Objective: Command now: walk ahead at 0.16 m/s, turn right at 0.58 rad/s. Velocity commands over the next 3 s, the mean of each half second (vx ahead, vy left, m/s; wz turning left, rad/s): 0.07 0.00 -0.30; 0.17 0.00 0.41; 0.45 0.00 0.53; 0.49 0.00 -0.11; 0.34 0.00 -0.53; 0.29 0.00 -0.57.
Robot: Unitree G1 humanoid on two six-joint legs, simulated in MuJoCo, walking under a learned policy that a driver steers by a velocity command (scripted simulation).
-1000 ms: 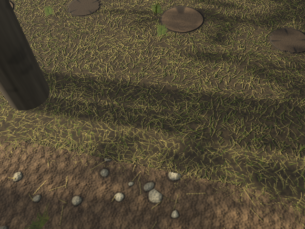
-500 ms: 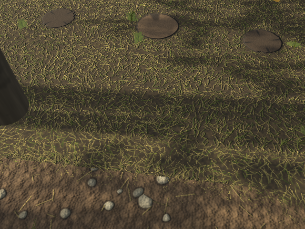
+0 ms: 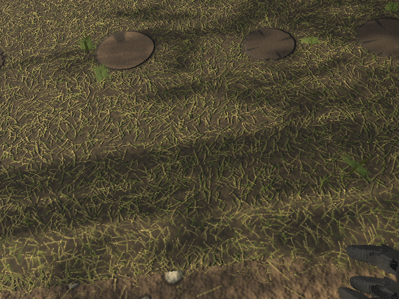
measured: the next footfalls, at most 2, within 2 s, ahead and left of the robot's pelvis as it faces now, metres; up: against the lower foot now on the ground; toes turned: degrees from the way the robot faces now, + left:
left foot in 0.04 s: +0.18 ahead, +0.10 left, +0.00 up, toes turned +5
right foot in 0.40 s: +0.15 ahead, -0.13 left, +0.00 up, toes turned -8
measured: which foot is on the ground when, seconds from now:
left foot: up 0.00-0.02, down 0.04-1.00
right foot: down 0.00-0.04, up 0.06-0.38, down 0.40-0.78, up 0.80-1.00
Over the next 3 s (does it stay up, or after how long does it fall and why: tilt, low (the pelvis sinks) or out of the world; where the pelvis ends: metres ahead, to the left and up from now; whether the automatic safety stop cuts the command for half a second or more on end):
stays up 1.08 0.25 0.01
